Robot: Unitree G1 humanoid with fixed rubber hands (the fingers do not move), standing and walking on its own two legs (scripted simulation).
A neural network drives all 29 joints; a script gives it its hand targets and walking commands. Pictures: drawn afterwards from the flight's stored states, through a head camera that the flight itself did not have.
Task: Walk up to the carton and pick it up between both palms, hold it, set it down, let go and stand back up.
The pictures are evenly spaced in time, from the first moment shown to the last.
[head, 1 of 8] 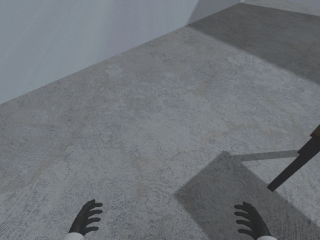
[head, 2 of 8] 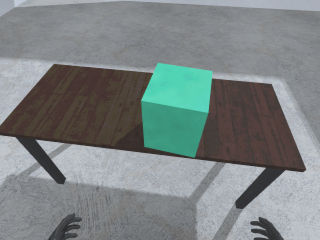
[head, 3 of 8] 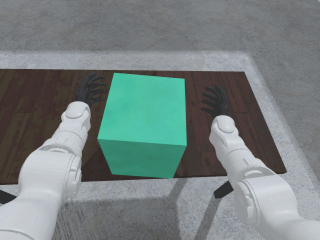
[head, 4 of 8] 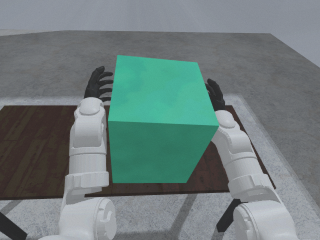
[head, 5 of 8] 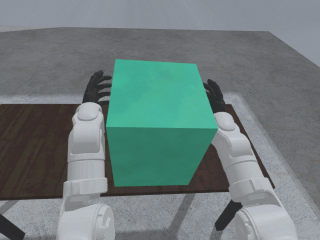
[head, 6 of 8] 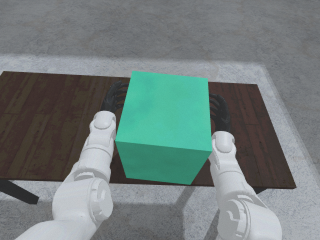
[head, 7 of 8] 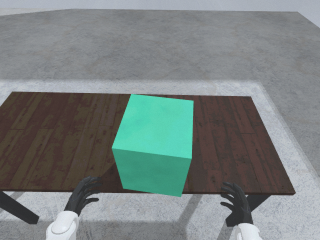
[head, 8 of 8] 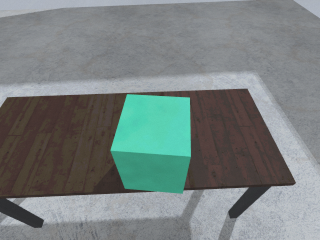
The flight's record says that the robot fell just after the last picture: no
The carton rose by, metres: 0.20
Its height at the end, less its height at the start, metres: +0.00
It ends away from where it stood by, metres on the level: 0.01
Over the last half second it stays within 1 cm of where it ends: yes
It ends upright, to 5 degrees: yes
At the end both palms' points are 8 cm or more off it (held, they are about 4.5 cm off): yes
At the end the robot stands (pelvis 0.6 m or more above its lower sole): yes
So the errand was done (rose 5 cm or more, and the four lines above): yes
